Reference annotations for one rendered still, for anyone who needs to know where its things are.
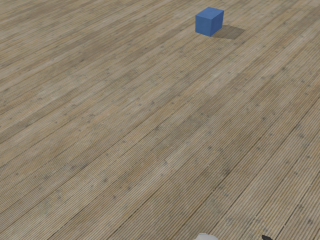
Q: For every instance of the carton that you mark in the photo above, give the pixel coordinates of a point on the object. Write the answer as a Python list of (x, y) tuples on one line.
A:
[(209, 21)]

